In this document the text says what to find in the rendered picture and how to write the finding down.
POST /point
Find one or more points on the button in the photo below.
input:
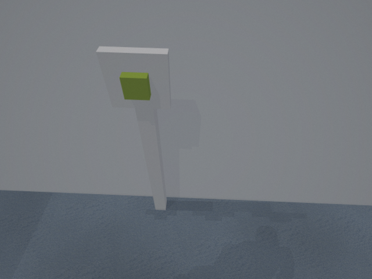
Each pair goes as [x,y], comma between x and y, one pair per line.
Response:
[135,86]

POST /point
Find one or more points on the panel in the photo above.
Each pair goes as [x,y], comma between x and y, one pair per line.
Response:
[154,61]

